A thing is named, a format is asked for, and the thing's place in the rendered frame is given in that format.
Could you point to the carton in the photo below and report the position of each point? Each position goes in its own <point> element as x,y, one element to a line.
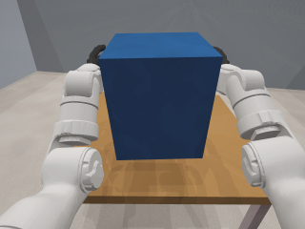
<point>159,89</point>

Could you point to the right robot hand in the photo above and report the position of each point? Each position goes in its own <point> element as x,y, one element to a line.
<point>224,59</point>

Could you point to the robot left upper arm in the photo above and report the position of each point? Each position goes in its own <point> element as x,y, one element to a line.
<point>69,174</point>

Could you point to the table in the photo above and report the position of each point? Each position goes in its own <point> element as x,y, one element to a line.
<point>215,179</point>

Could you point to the robot right forearm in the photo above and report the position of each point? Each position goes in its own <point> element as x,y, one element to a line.
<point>257,117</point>

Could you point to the robot right upper arm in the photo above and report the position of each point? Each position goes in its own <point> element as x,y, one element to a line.
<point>277,166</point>

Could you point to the robot left forearm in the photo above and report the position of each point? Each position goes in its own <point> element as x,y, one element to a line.
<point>77,122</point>

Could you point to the left robot hand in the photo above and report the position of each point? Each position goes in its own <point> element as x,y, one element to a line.
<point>93,57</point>

